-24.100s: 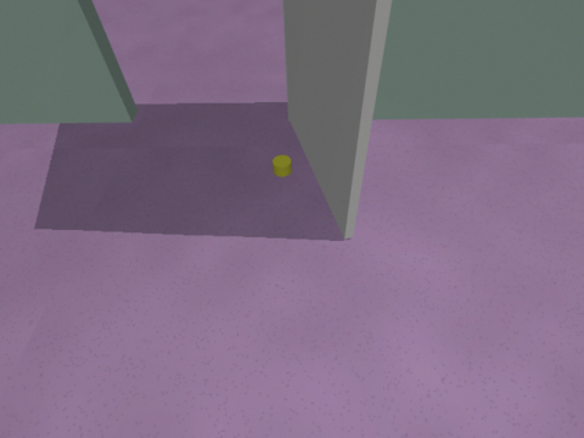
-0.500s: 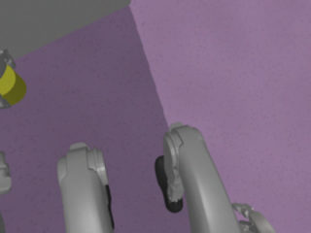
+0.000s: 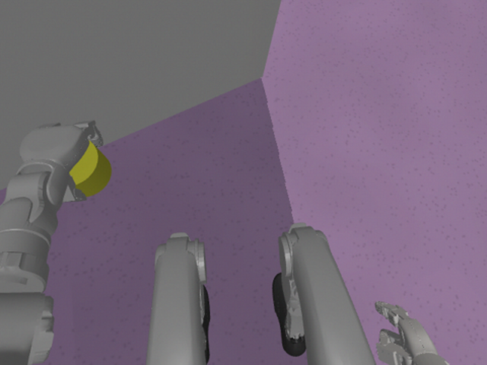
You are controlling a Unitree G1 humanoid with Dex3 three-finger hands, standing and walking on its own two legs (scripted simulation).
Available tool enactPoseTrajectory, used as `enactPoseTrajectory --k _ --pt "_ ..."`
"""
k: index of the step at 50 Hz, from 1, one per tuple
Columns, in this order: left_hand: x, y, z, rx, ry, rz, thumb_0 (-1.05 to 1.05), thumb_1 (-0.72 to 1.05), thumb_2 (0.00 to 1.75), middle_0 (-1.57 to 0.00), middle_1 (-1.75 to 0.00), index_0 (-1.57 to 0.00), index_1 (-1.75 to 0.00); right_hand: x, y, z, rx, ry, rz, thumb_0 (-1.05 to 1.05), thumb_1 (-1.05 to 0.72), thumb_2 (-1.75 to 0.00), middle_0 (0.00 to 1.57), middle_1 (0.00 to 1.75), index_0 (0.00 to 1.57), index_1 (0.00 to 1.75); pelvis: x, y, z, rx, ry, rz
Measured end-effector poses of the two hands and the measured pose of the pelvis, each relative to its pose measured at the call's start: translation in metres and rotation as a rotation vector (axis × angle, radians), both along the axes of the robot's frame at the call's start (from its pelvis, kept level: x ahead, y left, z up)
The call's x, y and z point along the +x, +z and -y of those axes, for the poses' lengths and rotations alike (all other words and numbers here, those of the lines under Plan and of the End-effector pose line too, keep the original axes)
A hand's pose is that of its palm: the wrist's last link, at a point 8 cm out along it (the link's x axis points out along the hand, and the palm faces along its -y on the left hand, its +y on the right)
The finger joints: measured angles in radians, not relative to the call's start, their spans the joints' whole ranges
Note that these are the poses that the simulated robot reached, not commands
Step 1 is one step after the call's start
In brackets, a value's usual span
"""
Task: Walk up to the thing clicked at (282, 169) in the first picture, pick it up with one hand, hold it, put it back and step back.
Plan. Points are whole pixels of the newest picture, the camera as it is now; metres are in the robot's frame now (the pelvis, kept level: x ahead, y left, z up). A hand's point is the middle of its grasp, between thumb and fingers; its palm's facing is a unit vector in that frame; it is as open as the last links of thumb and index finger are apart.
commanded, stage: lift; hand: left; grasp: from above
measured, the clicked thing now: (78, 167) +0.44 +0.30 -0.12
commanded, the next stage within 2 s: hold in 1.04 s
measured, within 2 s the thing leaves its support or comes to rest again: neither
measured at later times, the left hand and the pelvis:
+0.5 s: hand (0, 166) +0.36 +0.27 +0.11, palm faces -0.44 -0.11 -0.89, open 11.5 cm; pelvis +0.02 +0.00 +0.18, yaw +3 degrees
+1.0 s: hand out of the picture +0.37 +0.25 +0.20, palm faces -0.44 -0.11 -0.89, open 11.5 cm; pelvis +0.06 +0.00 +0.28, yaw +3 degrees
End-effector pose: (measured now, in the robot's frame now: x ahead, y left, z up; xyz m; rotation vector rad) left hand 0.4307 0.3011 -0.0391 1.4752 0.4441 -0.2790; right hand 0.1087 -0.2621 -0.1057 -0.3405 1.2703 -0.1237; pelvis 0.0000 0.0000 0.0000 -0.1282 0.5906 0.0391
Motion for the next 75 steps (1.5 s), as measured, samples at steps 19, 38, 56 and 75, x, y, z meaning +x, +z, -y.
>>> enactPoseTrajectory --k 19,38,56,75 --pt "-0.060 0.166 0.023 -0.018 0.037 -0.008 0.00 -0.20 0.77 -0.38 -0.92 -0.43 -0.89 0.027 0.144 -0.008 0.019 -0.065 0.161 0.01 -0.91 -0.89 0.21 0.30 0.20 0.30 0.016 0.145 0.002 0.053 0.017 0.174" --pt "-0.063 0.260 0.046 0.005 0.044 -0.005 0.00 -0.21 0.77 -0.39 -0.91 -0.44 -0.89 0.037 0.241 -0.004 0.027 -0.103 0.228 0.01 -0.91 -0.89 0.21 0.30 0.20 0.30 0.046 0.244 0.002 0.091 0.015 0.328" --pt "-0.049 0.312 0.053 0.001 0.070 -0.002 0.00 -0.22 0.77 -0.41 -0.90 -0.46 -0.87 0.064 0.279 -0.007 0.060 -0.115 0.238 0.01 -0.91 -0.89 0.21 0.30 0.20 0.30 0.073 0.288 0.001 0.115 0.006 0.410" --pt "-0.040 0.347 0.058 0.011 0.029 -0.009 0.00 -0.21 0.77 -0.40 -0.90 -0.45 -0.87 0.099 0.302 -0.005 0.077 -0.105 0.298 0.01 -0.90 -0.89 0.21 0.30 0.20 0.30 0.090 0.306 0.002 0.126 0.002 0.470"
